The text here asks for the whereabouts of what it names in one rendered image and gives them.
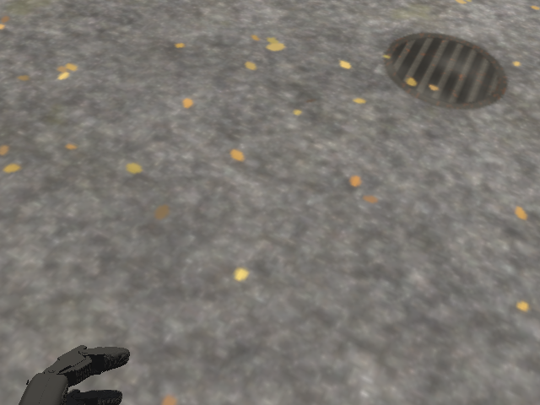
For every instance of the left robot hand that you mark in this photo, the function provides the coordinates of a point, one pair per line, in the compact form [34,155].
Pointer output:
[51,386]

